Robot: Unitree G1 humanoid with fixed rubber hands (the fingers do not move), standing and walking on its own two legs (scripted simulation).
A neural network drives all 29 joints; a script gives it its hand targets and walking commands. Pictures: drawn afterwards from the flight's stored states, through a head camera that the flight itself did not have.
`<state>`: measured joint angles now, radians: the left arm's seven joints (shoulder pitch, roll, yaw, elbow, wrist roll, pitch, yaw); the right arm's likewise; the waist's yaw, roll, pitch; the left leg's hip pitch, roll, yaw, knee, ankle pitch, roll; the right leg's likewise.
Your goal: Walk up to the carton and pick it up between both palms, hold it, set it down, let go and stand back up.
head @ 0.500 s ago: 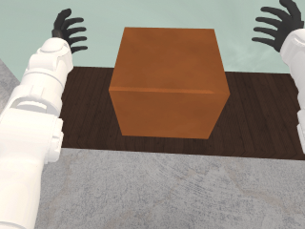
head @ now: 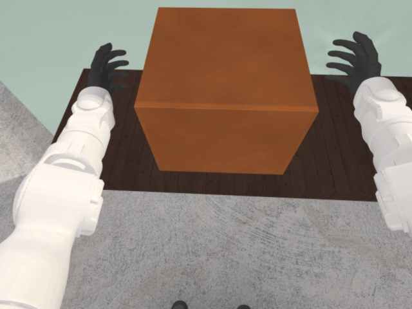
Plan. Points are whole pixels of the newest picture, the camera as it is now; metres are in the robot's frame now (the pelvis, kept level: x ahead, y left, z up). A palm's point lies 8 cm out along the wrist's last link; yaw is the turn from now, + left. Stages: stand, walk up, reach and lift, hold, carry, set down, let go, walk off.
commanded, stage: reach and lift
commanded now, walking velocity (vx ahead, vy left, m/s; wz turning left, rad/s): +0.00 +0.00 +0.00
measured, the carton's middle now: (223, 94) +0.54 +0.03 +0.04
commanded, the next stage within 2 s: none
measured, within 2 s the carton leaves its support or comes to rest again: neither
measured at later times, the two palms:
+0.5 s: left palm (113, 94) +0.48 +0.23 +0.10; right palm (350, 84) +0.51 -0.20 +0.11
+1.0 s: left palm (124, 93) +0.48 +0.21 +0.10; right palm (332, 83) +0.51 -0.17 +0.12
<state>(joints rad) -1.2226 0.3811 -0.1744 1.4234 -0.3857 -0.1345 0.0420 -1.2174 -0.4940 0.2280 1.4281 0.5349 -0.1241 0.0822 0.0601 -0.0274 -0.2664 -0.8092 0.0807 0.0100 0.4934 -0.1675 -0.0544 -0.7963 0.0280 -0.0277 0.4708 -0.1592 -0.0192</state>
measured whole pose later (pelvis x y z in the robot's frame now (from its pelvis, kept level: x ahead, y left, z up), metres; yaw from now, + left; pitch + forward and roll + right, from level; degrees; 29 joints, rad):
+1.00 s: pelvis +0.00 +0.01 +0.00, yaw +0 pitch +27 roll -1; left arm -1.21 0.24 -0.06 1.46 -0.26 -0.20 0.09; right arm -1.20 -0.36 0.09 1.44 0.36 -0.17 0.04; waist 0.06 -0.03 -0.27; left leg -0.79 0.07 0.02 0.50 -0.18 -0.05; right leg -0.77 0.02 -0.02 0.47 -0.16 -0.01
